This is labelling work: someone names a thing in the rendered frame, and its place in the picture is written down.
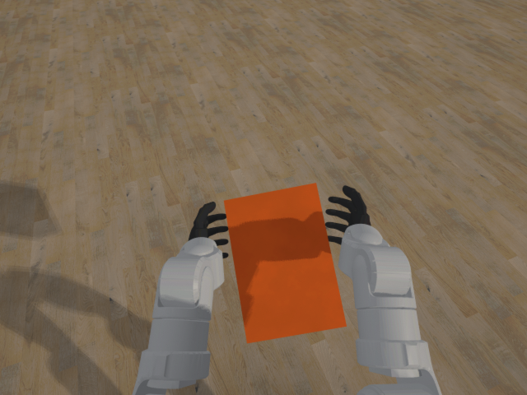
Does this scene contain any robot right forearm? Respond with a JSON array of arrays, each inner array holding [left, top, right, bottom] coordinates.
[[338, 224, 442, 395]]

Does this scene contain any robot right hand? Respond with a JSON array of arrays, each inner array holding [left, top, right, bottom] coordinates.
[[325, 185, 371, 244]]

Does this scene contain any robot left hand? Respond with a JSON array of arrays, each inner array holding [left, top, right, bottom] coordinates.
[[189, 202, 228, 258]]

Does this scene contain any robot left forearm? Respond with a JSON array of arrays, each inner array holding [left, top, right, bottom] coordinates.
[[132, 237, 224, 395]]

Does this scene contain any carton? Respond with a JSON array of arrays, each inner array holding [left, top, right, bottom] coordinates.
[[224, 183, 347, 343]]

